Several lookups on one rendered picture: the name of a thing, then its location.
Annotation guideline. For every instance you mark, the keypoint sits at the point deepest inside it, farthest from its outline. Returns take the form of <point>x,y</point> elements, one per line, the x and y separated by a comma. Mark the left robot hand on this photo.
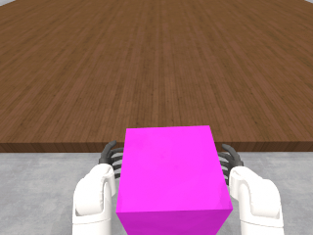
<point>106,157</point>

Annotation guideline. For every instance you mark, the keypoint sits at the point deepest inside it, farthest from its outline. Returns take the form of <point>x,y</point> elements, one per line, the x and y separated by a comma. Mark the right robot hand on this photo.
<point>233,160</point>

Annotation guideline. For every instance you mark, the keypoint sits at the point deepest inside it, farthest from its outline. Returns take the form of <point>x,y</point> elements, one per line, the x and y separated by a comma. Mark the carton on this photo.
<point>171,182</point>

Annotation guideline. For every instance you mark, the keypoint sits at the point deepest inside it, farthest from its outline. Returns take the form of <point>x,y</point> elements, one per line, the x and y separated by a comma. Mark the right robot forearm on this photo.
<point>259,200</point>

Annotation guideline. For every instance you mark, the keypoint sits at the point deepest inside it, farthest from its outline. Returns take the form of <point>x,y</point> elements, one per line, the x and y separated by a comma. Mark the left robot forearm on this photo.
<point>92,202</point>

